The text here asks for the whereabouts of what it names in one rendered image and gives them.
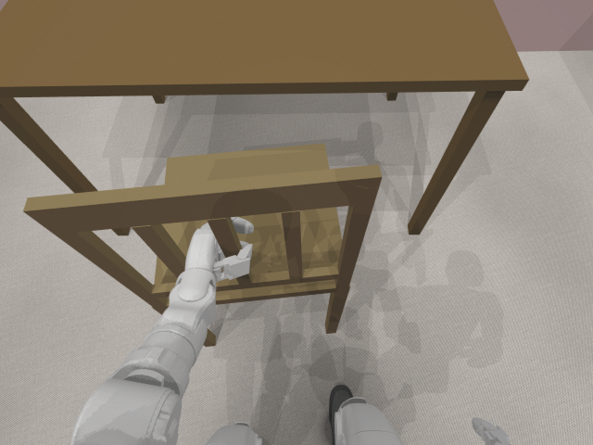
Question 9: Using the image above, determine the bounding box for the chair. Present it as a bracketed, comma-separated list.
[23, 143, 382, 347]

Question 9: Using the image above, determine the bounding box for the right robot shin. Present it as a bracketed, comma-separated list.
[338, 397, 368, 412]

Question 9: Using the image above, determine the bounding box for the robot left forearm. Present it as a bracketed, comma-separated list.
[70, 268, 216, 445]

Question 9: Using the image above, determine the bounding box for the left robot hand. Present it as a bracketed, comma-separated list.
[185, 217, 254, 282]

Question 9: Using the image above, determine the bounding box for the robot left upper arm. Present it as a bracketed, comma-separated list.
[73, 378, 182, 445]

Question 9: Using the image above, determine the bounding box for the table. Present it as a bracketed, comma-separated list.
[0, 0, 529, 235]

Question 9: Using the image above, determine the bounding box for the right robot hand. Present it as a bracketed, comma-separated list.
[472, 417, 511, 445]

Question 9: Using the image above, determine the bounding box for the right robot foot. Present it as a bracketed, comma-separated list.
[329, 385, 353, 445]

